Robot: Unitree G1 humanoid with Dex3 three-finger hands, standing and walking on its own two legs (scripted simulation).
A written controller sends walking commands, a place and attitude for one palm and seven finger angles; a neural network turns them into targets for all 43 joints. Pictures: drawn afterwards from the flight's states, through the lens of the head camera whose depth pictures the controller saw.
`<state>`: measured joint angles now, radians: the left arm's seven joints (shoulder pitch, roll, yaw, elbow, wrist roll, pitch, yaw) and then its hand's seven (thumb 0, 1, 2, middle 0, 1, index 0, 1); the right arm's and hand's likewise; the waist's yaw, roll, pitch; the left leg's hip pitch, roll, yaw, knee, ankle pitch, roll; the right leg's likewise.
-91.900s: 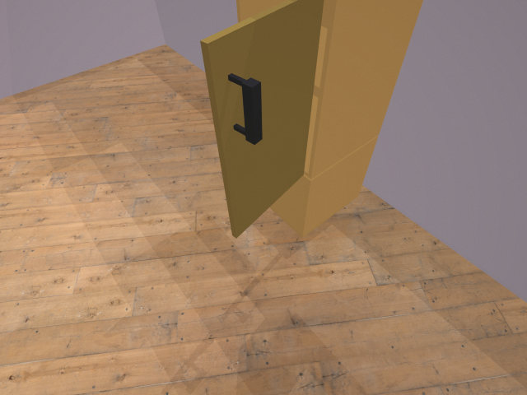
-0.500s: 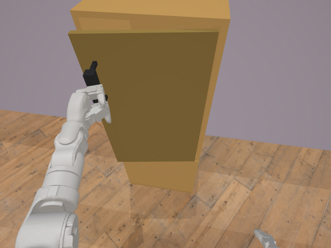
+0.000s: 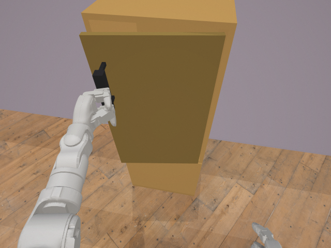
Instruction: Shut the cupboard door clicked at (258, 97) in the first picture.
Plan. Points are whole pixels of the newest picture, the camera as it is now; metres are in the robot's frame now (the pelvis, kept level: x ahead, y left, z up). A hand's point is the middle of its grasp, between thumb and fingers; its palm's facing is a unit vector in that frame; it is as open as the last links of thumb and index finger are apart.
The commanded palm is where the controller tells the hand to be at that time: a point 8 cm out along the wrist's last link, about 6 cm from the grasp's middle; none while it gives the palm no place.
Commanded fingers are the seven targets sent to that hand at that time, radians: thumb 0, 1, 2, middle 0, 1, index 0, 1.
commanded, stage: push the door shut along its arc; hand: left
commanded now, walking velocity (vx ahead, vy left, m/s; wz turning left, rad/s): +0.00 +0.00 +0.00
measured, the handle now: (106, 88) +0.50 +0.18 +0.12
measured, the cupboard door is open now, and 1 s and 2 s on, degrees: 10 0 0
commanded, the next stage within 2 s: pull the fist back off the door in 0.86 s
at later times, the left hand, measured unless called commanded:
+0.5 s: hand (113, 96) +0.46 +0.15 +0.13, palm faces -0.14 -0.99 -0.04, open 3.1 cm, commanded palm +0.46 +0.19 +0.13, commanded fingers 0.00 0.90 0.90 -1.30 -1.50 -1.30 -1.50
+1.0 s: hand (119, 92) +0.48 +0.14 +0.13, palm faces -0.21 -0.98 -0.02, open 3.2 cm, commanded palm +0.51 +0.17 +0.13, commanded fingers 0.00 0.90 0.90 -1.30 -1.50 -1.30 -1.50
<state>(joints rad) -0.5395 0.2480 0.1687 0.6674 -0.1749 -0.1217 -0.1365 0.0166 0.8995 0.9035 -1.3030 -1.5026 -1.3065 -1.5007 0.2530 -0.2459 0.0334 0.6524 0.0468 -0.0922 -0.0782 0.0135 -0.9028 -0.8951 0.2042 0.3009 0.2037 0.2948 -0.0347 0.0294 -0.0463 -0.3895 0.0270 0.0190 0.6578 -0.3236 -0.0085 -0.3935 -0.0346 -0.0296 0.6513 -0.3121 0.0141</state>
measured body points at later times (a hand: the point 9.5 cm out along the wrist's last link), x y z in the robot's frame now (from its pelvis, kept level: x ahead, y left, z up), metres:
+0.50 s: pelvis -0.02 +0.00 -0.01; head +0.04 +0.00 +0.43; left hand +0.46 +0.21 +0.14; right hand +0.02 -0.28 -0.13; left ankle +0.01 +0.13 -0.72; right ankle +0.01 -0.13 -0.72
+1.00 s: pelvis -0.03 +0.01 -0.03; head +0.05 +0.02 +0.42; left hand +0.48 +0.19 +0.14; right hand -0.01 -0.27 -0.14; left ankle +0.01 +0.13 -0.72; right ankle +0.01 -0.13 -0.72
